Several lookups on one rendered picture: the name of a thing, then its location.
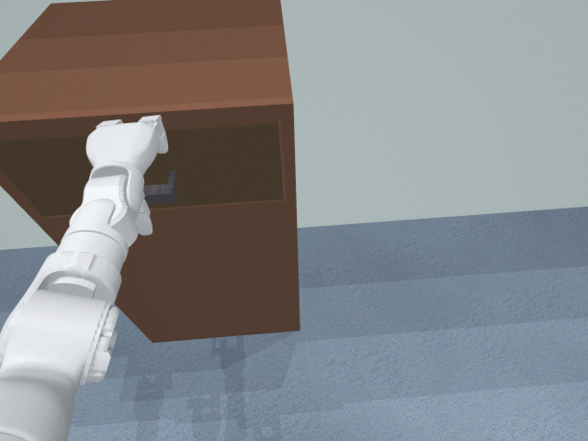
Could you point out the robot left forearm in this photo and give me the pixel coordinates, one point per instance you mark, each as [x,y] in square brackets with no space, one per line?
[89,259]

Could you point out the drawer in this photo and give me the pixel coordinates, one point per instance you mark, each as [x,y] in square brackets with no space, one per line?
[214,164]

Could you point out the left robot hand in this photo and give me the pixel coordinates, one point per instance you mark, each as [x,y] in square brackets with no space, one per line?
[134,143]

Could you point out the handle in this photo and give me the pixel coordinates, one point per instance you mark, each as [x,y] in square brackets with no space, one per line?
[162,194]

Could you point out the left robot upper arm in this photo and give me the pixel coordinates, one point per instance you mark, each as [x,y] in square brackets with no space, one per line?
[60,342]

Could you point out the cabinet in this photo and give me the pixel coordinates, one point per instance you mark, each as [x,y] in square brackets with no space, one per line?
[206,271]

